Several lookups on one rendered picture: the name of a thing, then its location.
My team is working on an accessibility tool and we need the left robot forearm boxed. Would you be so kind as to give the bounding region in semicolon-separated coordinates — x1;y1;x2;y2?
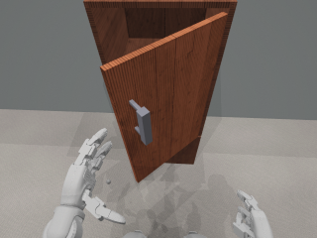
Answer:
42;205;85;238

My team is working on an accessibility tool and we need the robot left hand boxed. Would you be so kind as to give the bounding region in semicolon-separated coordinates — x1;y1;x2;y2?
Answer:
60;128;126;225

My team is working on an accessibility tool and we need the robot right hand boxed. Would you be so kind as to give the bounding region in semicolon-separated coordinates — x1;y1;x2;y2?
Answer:
233;189;273;238

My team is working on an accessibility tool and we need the cupboard door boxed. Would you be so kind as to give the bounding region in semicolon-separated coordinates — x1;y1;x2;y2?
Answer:
100;12;229;183

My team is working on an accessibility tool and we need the handle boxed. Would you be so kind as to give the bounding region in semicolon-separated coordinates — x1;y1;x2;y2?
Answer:
129;99;153;145

